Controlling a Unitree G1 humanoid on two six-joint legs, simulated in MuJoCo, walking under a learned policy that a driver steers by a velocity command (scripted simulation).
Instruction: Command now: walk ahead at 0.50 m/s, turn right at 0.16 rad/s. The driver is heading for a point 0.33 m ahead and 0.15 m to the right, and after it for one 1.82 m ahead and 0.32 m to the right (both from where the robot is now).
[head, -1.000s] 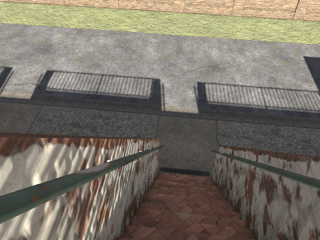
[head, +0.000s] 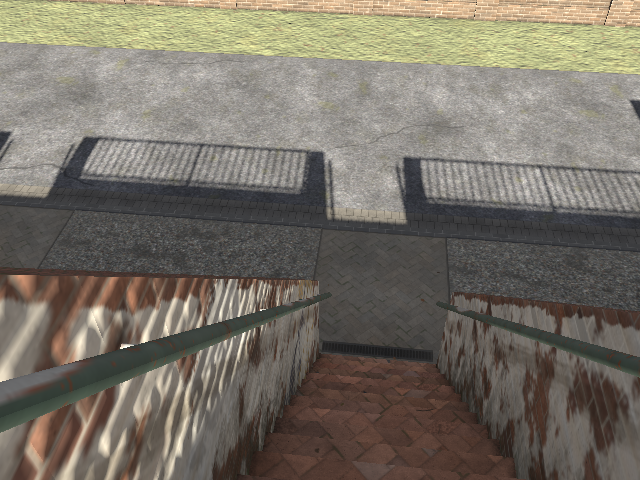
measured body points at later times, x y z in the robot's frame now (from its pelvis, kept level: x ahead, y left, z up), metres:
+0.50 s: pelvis +0.25 -0.04 -0.30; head +0.27 -0.04 +0.15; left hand +0.22 +0.20 -0.45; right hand +0.33 -0.31 -0.43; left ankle +0.30 +0.11 -0.80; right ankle +0.21 -0.11 -1.00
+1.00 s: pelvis +0.51 -0.07 -0.59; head +0.48 -0.07 -0.14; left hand +0.76 +0.03 -0.68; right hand +0.27 -0.17 -0.73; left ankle +0.46 +0.05 -1.26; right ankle +0.61 -0.30 -1.17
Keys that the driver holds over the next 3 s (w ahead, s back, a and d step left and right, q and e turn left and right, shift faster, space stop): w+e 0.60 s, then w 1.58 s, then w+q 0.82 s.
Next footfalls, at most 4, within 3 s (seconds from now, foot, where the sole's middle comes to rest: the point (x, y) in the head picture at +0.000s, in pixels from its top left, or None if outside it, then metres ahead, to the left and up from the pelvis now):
0.36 right None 0.25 -0.11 -1.05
0.74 left None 0.49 0.03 -1.30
1.22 right None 0.68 -0.33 -1.54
1.70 left None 0.93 -0.12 -1.78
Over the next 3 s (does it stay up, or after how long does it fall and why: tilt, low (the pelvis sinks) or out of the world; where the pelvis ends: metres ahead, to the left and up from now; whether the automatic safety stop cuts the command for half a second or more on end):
stays up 1.52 -0.40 -1.69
